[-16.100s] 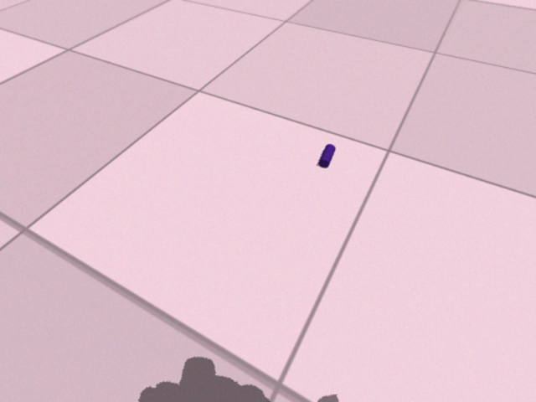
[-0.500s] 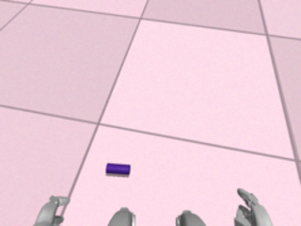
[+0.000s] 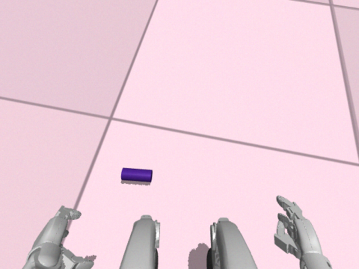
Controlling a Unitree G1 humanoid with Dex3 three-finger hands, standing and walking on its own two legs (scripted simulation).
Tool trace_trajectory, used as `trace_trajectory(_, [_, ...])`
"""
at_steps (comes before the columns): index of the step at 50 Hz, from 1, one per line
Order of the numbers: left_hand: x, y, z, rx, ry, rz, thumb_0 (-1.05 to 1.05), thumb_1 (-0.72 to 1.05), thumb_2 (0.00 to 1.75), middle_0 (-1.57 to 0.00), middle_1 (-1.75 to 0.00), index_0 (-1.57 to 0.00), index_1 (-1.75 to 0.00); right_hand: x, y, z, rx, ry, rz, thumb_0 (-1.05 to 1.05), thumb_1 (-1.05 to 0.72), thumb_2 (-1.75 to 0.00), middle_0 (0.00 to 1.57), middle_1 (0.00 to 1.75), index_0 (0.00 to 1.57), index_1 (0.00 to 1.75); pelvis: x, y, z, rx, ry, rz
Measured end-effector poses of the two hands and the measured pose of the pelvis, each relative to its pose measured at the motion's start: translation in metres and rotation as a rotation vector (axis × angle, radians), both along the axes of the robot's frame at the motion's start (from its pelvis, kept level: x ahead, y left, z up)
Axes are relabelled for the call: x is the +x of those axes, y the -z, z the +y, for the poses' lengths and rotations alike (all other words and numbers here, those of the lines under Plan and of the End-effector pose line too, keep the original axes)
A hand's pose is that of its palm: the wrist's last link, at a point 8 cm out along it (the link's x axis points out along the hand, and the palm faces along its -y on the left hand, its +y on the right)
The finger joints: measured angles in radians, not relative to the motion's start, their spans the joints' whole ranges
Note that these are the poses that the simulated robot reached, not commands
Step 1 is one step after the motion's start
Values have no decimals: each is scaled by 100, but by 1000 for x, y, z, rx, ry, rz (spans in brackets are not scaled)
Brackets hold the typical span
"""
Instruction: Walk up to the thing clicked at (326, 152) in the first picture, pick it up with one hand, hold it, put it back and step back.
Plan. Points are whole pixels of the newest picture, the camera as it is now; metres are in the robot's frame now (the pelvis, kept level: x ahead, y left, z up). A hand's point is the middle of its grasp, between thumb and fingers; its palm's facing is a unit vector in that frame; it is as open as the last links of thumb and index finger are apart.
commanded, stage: rise first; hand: left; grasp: from above
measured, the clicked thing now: (137, 174) +0.47 +0.21 -0.59
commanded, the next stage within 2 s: none
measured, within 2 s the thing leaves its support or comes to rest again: neither
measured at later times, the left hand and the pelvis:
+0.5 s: hand (101, 198) +0.32 +0.28 -0.34, palm faces -0.50 -0.29 -0.82, open 13.9 cm; pelvis -0.06 -0.01 -0.20, yaw -3 degrees
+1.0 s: hand (109, 185) +0.38 +0.29 -0.42, palm faces -0.48 -0.06 -0.88, open 14.2 cm; pelvis -0.06 +0.01 -0.27, yaw -5 degrees
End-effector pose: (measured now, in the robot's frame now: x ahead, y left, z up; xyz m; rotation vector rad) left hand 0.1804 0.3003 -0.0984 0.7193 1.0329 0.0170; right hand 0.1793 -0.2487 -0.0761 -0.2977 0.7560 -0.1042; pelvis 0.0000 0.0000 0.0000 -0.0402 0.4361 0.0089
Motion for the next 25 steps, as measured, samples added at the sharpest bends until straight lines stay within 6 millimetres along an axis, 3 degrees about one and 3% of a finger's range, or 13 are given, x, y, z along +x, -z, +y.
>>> trace_trajectory(11, [78,95,-2,167,298,-131,0,-53,97,-14,-100,-13,-101,-32,124,-25,-18,13,147,1,-91,-90,20,30,20,30,-27,99,-6,3,16,130])
trace_trajectory(18, [117,145,-3,262,457,-169,0,-53,98,-15,-102,-14,-103,-77,198,-32,-8,28,299,1,-92,-91,20,30,20,30,-46,155,-8,-4,27,160])
trace_trajectory(25, [145,183,-7,324,589,-201,0,-53,100,-12,-103,-12,-104,-128,244,-34,-10,68,432,1,-92,-91,20,30,20,30,-60,199,-8,-18,36,152])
